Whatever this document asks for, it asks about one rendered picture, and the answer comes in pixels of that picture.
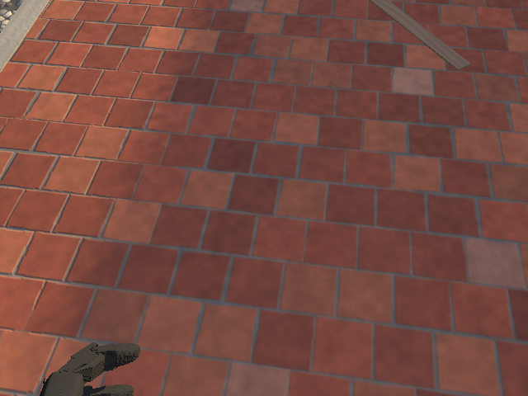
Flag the left robot hand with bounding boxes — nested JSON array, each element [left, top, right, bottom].
[[40, 342, 140, 396]]

